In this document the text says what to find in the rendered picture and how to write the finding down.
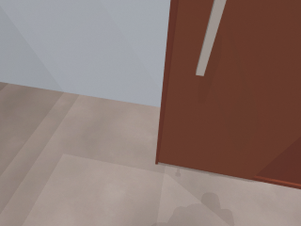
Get wardrobe door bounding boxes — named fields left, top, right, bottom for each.
left=256, top=137, right=301, bottom=185
left=159, top=0, right=301, bottom=180

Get handle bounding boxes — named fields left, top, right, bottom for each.
left=196, top=0, right=227, bottom=76

